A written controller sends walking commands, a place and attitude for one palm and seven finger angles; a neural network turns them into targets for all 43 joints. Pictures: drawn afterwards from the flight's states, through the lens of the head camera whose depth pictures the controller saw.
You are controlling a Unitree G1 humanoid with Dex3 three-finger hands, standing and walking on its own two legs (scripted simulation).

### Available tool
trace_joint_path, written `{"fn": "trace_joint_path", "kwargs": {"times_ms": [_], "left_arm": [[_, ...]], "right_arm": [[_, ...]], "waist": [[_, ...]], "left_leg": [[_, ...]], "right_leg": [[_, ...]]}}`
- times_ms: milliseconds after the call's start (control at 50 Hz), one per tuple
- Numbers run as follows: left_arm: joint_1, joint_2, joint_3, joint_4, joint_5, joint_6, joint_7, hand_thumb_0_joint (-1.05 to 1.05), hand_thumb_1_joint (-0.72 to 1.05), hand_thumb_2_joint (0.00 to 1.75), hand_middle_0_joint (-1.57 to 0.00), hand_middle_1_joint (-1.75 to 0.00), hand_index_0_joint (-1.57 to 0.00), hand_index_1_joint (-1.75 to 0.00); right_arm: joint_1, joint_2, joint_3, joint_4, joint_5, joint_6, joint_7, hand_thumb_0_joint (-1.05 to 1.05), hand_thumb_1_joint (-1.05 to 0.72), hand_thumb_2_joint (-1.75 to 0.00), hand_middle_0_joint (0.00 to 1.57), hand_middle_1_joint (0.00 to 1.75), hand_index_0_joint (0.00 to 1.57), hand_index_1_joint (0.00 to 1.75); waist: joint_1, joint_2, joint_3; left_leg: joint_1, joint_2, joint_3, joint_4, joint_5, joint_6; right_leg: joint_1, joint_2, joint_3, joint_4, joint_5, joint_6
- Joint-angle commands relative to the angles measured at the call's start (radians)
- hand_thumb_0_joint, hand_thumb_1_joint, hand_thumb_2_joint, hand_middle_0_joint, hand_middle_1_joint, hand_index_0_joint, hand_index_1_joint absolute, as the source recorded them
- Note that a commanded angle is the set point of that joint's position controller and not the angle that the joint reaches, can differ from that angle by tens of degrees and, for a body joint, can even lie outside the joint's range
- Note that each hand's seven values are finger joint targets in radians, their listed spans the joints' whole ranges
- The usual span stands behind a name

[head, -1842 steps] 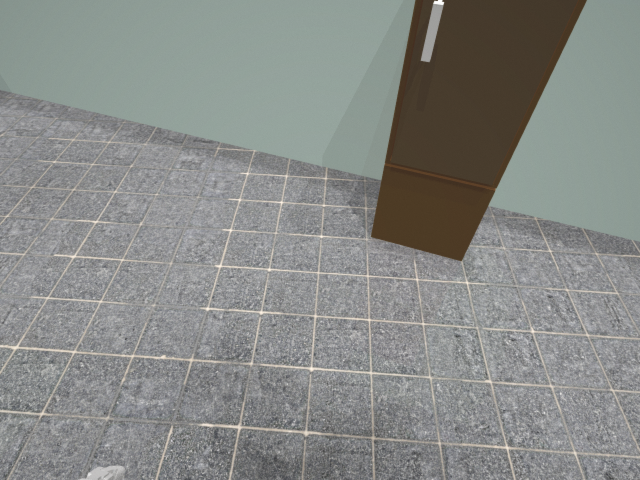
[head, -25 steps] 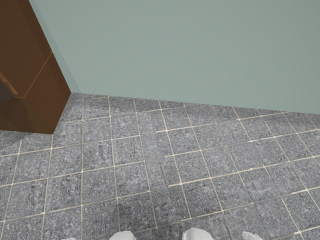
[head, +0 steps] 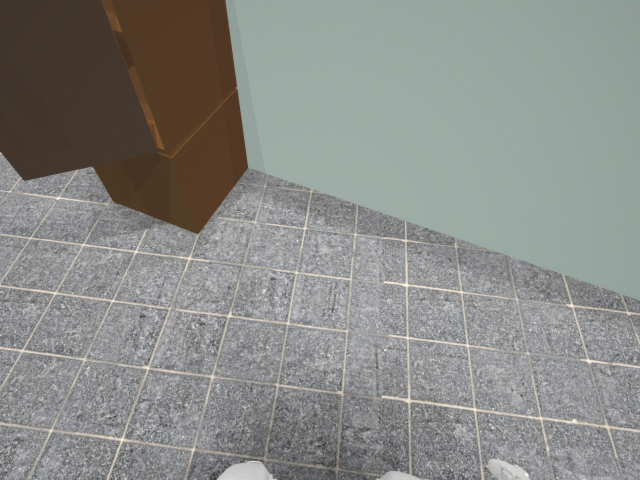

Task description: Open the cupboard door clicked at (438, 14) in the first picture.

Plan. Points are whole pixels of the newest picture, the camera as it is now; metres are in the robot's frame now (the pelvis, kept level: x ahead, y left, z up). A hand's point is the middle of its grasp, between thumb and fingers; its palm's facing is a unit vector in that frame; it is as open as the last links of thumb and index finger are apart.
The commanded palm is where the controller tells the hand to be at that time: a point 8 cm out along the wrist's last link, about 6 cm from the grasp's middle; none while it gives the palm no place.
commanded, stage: turn to face it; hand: left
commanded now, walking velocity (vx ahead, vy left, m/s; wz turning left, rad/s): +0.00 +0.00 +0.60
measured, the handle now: out of the picture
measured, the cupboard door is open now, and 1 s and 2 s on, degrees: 44 44 44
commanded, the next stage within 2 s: take the last steps up to it in 0.68 s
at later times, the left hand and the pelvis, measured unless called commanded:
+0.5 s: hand out of the picture +0.00 +0.18 -0.16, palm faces +0.32 -0.93 -0.21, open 7.4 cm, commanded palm none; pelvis +0.00 -0.02 +0.01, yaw +18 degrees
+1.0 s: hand out of the picture -0.05 +0.17 -0.14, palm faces +0.50 -0.84 -0.21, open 7.4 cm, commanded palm none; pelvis +0.01 -0.01 +0.02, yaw +27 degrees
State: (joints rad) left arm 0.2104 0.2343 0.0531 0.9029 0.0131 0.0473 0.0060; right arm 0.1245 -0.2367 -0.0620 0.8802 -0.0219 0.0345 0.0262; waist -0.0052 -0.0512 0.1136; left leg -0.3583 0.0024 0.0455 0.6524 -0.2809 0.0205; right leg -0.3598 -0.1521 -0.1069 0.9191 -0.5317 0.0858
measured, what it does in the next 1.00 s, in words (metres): steps on the spot, turning left: right foot, then left foot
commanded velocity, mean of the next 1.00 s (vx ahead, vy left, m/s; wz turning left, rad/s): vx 0.07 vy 0.04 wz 0.36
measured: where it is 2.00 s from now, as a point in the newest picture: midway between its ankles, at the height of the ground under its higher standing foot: (223, 455)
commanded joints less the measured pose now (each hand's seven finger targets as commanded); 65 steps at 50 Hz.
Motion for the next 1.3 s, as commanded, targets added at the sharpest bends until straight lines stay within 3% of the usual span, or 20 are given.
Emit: {"fn": "trace_joint_path", "kwargs": {"times_ms": [0, 160, 180, 220, 300, 380, 460, 500, 580, 740, 760, 800, 820, 900, 1020, 1080, 1100, 1140, 1200, 1280], "left_arm": [[-0.085, 0.1, 0.039, -0.112, -0.001, -0.021, 0.011, 0.0, 0.9, 0.9, -0.2, -0.3, -0.2, -0.3], [0.034, 0.088, 0.04, -0.068, -0.006, -0.025, 0.008, 0.0, 0.9, 0.9, -0.2, -0.3, -0.2, -0.3], [0.084, 0.118, 0.049, -0.061, -0.003, -0.032, 0.013, 0.0, 0.9, 0.9, -0.2, -0.3, -0.2, -0.3], [0.072, 0.254, 0.067, -0.079, 0.016, -0.038, 0.024, 0.0, 0.9, 0.9, -0.2, -0.3, -0.2, -0.3], [-0.044, 0.143, 0.038, -0.102, 0.01, -0.051, 0.025, 0.0, 0.9, 0.9, -0.2, -0.3, -0.2, -0.3], [0.057, 0.185, 0.052, -0.055, 0.018, -0.057, 0.023, 0.0, 0.9, 0.9, -0.2, -0.3, -0.2, -0.3], [0.053, 0.183, 0.053, -0.031, 0.002, -0.05, 0.012, 0.0, 0.9, 0.9, -0.2, -0.3, -0.2, -0.3], [0.023, 0.08, 0.024, -0.087, -0.009, -0.039, 0.007, 0.0, 0.9, 0.9, -0.2, -0.3, -0.2, -0.3], [-0.039, 0.076, 0.026, -0.043, -0.002, -0.016, 0.009, 0.0, 0.9, 0.9, -0.2, -0.3, -0.2, -0.3], [0.092, 0.058, 0.021, 0.03, -0.003, -0.03, 0.007, 0.0, 0.9, 0.9, -0.2, -0.3, -0.2, -0.3], [0.115, 0.081, 0.024, 0.04, 0.001, -0.04, 0.013, 0.0, 0.9, 0.9, -0.2, -0.3, -0.2, -0.3], [0.103, 0.214, 0.05, 0.02, 0.015, -0.048, 0.012, 0.0, 0.9, 0.9, -0.2, -0.3, -0.2, -0.3], [0.104, 0.201, 0.053, 0.013, 0.014, -0.055, 0.013, 0.0, 0.9, 0.9, -0.2, -0.3, -0.2, -0.3], [0.088, 0.133, 0.044, 0.024, 0.01, -0.086, 0.01, 0.0, 0.9, 0.9, -0.2, -0.3, -0.2, -0.3], [0.161, 0.176, 0.064, 0.088, 0.019, -0.098, -0.001, 0.0, 0.9, 0.9, -0.2, -0.3, -0.2, -0.3], [0.125, 0.177, 0.066, 0.1, 0.014, -0.089, -0.008, 0.0, 0.9, 0.9, -0.2, -0.3, -0.2, -0.3], [0.11, 0.154, 0.061, 0.091, 0.011, -0.084, -0.014, 0.0, 0.9, 0.9, -0.2, -0.3, -0.2, -0.3], [-0.004, 0.049, 0.031, -0.002, 0.007, -0.079, -0.025, 0.0, 0.9, 0.9, -0.2, -0.3, -0.2, -0.3], [-0.066, 0.031, 0.028, 0.009, 0.011, -0.074, -0.023, 0.0, 0.9, 0.9, -0.2, -0.3, -0.2, -0.3], [-0.016, 0.001, 0.016, 0.05, 0.012, -0.067, -0.036, 0.0, 0.9, 0.9, -0.2, -0.3, -0.2, -0.3]], "right_arm": [[0.1, -0.203, -0.054, -0.036, -0.006, -0.022, -0.043, 0.0, -0.9, -0.9, 0.2, 0.3, 0.2, 0.3], [-0.005, -0.192, -0.058, -0.054, -0.006, 0.001, -0.035, 0.0, -0.9, -0.9, 0.2, 0.3, 0.2, 0.3], [-0.027, -0.168, -0.056, -0.065, 0.002, 0.005, -0.031, 0.0, -0.9, -0.9, 0.2, 0.3, 0.2, 0.3], [-0.035, -0.095, -0.045, -0.103, 0.007, 0.007, -0.014, 0.0, -0.9, -0.9, 0.2, 0.3, 0.2, 0.3], [-0.012, -0.075, -0.043, -0.056, 0.002, 0.023, 0.001, 0.0, -0.9, -0.9, 0.2, 0.3, 0.2, 0.3], [-0.06, -0.019, -0.018, -0.058, 0.013, 0.008, 0.003, 0.0, -0.9, -0.9, 0.2, 0.3, 0.2, 0.3], [0.054, -0.063, -0.018, -0.019, 0.011, -0.011, -0.005, 0.0, -0.9, -0.9, 0.2, 0.3, 0.2, 0.3], [0.152, -0.229, -0.053, -0.009, -0.001, -0.02, -0.023, 0.0, -0.9, -0.9, 0.2, 0.3, 0.2, 0.3], [0.076, -0.163, -0.03, -0.003, -0.008, -0.025, -0.054, 0.0, -0.9, -0.9, 0.2, 0.3, 0.2, 0.3], [0.007, -0.137, -0.02, 0.016, 0.002, -0.015, -0.048, 0.0, -0.9, -0.9, 0.2, 0.3, 0.2, 0.3], [0.004, -0.104, -0.015, 0.014, 0.008, -0.015, -0.043, 0.0, -0.9, -0.9, 0.2, 0.3, 0.2, 0.3], [0.012, -0.053, -0.009, -0.013, 0.008, -0.005, -0.025, 0.0, -0.9, -0.9, 0.2, 0.3, 0.2, 0.3], [-0.038, -0.073, -0.018, -0.022, 0.0, -0.001, -0.018, 0.0, -0.9, -0.9, 0.2, 0.3, 0.2, 0.3], [-0.047, -0.051, -0.02, 0.0, 0.001, -0.003, 0.005, 0.0, -0.9, -0.9, 0.2, 0.3, 0.2, 0.3], [-0.083, -0.003, -0.006, -0.015, 0.007, -0.026, 0.026, 0.0, -0.9, -0.9, 0.2, 0.3, 0.2, 0.3], [0.04, -0.01, -0.002, 0.024, 0.004, -0.042, 0.017, 0.0, -0.9, -0.9, 0.2, 0.3, 0.2, 0.3], [0.132, -0.056, -0.012, 0.049, 0.002, -0.047, 0.005, 0.0, -0.9, -0.9, 0.2, 0.3, 0.2, 0.3], [0.389, -0.217, -0.052, 0.096, -0.011, -0.055, -0.026, 0.0, -0.9, -0.9, 0.2, 0.3, 0.2, 0.3], [0.251, -0.14, -0.027, 0.088, -0.01, -0.067, -0.043, 0.0, -0.9, -0.9, 0.2, 0.3, 0.2, 0.3], [0.218, -0.086, -0.004, 0.112, -0.01, -0.092, -0.046, 0.0, -0.9, -0.9, 0.2, 0.3, 0.2, 0.3]], "waist": [[-0.043, 0.262, -0.179], [0.023, 0.215, -0.156], [0.053, 0.142, -0.155], [0.071, -0.269, -0.108], [-0.001, -0.206, -0.07], [0.05, -0.136, -0.121], [-0.011, -0.069, -0.168], [-0.06, 0.339, -0.211], [-0.029, 0.263, -0.145], [0.037, 0.164, -0.143], [0.046, 0.082, -0.143], [0.057, -0.194, -0.093], [0.079, -0.188, -0.052], [0.044, -0.115, -0.036], [0.082, -0.139, -0.06], [0.019, -0.091, -0.083], [-0.023, 0.013, -0.107], [-0.131, 0.353, -0.167], [-0.06, 0.27, -0.041], [-0.009, 0.167, -0.063]], "left_leg": [[0.218, 0.271, -0.366, -0.272, 0.416, 0.154], [-0.018, 0.166, -0.352, -0.25, 0.153, 0.087], [-0.102, 0.115, -0.32, -0.178, 0.057, 0.046], [-0.262, -0.061, -0.076, 0.297, -0.303, -0.06], [-0.191, 0.027, -0.058, 0.488, -0.189, -0.072], [-0.085, 0.001, 0.035, 0.155, -0.208, -0.075], [0.193, 0.009, 0.026, -0.216, 0.093, -0.042], [0.365, 0.394, -0.409, -0.284, 0.644, 0.176], [0.194, 0.292, -0.299, -0.28, 0.483, 0.166], [0.032, 0.189, -0.239, -0.25, 0.212, 0.085], [-0.016, 0.128, -0.195, -0.185, 0.097, 0.038], [-0.138, -0.041, -0.031, 0.146, -0.265, -0.045], [-0.203, -0.01, -0.067, 0.325, -0.275, -0.039], [-0.245, 0.053, -0.061, 0.408, -0.104, -0.057], [-0.114, 0.042, 0.035, 0.042, -0.112, -0.059], [0.158, -0.011, 0.121, -0.177, -0.007, -0.049], [0.319, 0.003, 0.096, -0.226, -0.036, -0.031], [0.509, 0.369, -0.415, -0.406, -0.172, 0.163], [0.221, 0.347, -0.366, -0.47, -0.261, 0.182], [0.202, 0.263, -0.166, -0.46, 0.037, 0.154]], "right_leg": [[-0.205, 0.032, 0.118, 0.233, 0.034, -0.003], [0.179, 0.133, 0.057, -0.311, 0.174, -0.029], [0.286, 0.092, 0.097, -0.481, 0.219, -0.039], [0.239, -0.332, 0.502, -0.747, 0.059, -0.222], [0.134, -0.184, 0.185, -0.617, 0.451, -0.2], [0.262, -0.197, 0.114, -0.507, 0.752, -0.195], [0.156, -0.149, 0.027, -0.332, 0.66, -0.087], [-0.158, 0.026, -0.023, 0.006, -0.092, 0.015], [-0.139, 0.039, 0.098, 0.15, 0.005, -0.019], [0.211, 0.114, 0.043, -0.378, 0.244, -0.041], [0.275, 0.056, 0.11, -0.522, 0.277, -0.058], [0.219, -0.276, 0.451, -0.746, 0.015, -0.222], [0.184, -0.291, 0.495, -0.769, 0.002, -0.255], [0.229, -0.21, 0.259, -0.73, 0.195, -0.2], [0.278, -0.23, 0.166, -0.689, 0.258, -0.19], [0.133, -0.174, 0.075, -0.581, 0.227, -0.136], [0.02, -0.127, 0.023, -0.463, 0.188, -0.101], [-0.325, 0.064, -0.082, 0.087, -0.081, -0.032], [-0.35, -0.022, 0.081, 0.279, 0.067, -0.078], [-0.186, 0.002, 0.036, 0.028, 0.177, -0.072]]}}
